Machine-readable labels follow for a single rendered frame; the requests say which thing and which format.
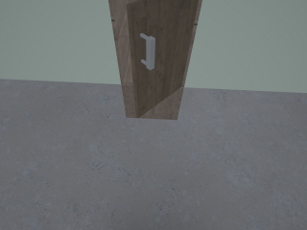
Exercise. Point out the handle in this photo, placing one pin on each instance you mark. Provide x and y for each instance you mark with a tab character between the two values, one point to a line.
150	51

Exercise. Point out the cupboard door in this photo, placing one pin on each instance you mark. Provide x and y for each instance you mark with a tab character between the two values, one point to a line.
171	23

